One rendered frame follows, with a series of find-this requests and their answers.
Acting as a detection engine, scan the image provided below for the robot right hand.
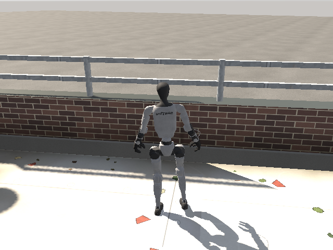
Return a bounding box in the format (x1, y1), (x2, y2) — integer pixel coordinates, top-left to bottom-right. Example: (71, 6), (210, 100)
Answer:
(189, 140), (201, 152)

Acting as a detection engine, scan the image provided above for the robot left upper arm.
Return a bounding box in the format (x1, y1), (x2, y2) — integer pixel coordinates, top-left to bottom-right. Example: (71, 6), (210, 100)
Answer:
(140, 105), (153, 134)

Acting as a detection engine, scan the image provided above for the robot left hand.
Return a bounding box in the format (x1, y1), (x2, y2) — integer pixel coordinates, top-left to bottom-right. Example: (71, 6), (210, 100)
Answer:
(133, 142), (145, 153)

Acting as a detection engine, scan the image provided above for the right robot foot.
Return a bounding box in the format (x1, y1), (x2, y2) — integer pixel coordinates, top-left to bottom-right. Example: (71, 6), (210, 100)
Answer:
(180, 198), (188, 210)

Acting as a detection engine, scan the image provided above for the right robot forearm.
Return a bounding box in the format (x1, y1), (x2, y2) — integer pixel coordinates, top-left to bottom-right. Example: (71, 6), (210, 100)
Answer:
(187, 123), (199, 142)

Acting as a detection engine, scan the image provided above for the left robot forearm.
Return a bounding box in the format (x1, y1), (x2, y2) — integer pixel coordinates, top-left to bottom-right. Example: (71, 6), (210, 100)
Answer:
(135, 126), (145, 145)

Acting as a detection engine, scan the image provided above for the robot right upper arm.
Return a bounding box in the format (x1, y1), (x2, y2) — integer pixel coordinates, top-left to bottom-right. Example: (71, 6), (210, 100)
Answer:
(175, 104), (192, 132)

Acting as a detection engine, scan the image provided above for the robot head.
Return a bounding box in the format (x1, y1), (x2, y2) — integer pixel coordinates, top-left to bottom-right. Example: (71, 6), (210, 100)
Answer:
(155, 82), (173, 107)

